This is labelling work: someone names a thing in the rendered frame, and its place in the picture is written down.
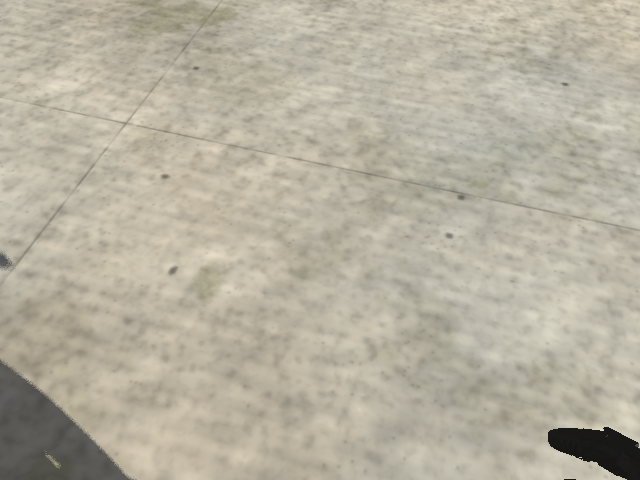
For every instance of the robot right hand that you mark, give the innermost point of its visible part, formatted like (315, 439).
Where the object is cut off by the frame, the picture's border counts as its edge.
(613, 451)

